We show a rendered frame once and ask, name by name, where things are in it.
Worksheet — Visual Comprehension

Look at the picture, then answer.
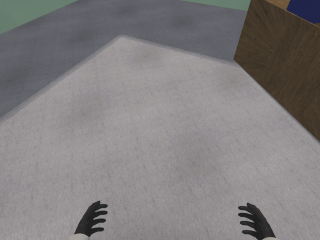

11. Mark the pedestal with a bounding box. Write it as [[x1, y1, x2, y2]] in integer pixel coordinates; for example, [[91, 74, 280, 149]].
[[233, 0, 320, 142]]

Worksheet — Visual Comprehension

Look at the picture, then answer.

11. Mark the robot left hand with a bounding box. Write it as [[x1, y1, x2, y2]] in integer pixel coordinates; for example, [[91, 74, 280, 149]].
[[74, 200, 108, 237]]

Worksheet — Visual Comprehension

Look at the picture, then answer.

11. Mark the robot right hand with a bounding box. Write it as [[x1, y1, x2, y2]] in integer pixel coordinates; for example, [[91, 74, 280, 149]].
[[238, 203, 276, 240]]

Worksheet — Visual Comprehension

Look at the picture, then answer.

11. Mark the carton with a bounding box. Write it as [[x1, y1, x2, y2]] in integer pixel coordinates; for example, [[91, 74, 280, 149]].
[[286, 0, 320, 24]]

